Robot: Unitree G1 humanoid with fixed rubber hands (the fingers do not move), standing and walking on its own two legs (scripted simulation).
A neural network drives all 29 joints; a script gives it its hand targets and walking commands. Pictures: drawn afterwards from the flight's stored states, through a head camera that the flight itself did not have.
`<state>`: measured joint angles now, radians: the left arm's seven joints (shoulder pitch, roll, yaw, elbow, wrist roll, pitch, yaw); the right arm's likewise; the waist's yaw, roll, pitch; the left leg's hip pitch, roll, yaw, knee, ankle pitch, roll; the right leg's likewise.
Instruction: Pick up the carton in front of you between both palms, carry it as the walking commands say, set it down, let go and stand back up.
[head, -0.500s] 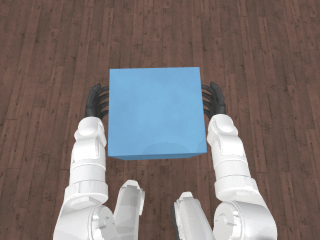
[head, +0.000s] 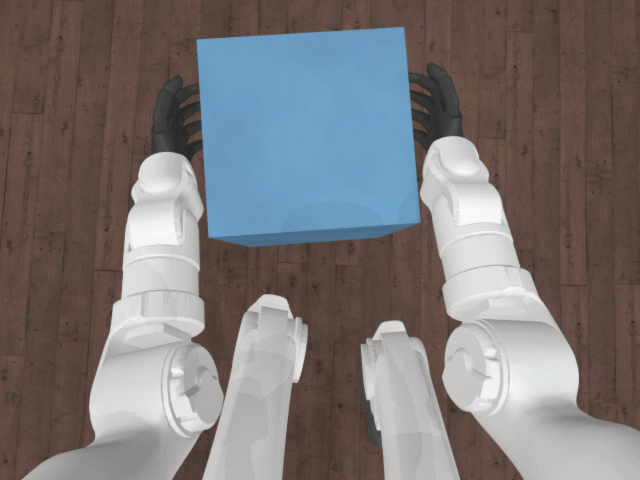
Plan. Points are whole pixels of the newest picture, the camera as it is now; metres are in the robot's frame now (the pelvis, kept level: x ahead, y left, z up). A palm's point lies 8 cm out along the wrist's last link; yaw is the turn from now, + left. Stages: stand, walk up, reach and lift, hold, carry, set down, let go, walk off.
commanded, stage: set down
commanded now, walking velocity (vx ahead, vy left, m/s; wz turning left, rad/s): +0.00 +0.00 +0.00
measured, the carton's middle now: (309, 162) +0.48 +0.09 -0.18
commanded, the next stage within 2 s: none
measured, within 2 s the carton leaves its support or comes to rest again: rests again in 1.70 s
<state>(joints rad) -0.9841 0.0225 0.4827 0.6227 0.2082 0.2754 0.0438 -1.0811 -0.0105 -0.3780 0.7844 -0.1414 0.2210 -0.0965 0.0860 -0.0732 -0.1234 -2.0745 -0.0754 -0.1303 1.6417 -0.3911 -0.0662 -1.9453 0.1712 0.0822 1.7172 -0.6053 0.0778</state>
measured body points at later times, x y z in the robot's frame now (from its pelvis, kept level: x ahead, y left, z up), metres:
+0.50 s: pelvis -0.02 +0.00 -0.09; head +0.35 +0.04 +0.17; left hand +0.47 +0.27 -0.26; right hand +0.55 -0.03 -0.26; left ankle +0.12 +0.13 -0.48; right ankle +0.07 -0.13 -0.48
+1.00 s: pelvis -0.01 -0.01 -0.11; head +0.35 +0.02 +0.14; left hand +0.47 +0.26 -0.30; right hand +0.55 -0.04 -0.29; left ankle +0.12 +0.13 -0.48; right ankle +0.07 -0.13 -0.48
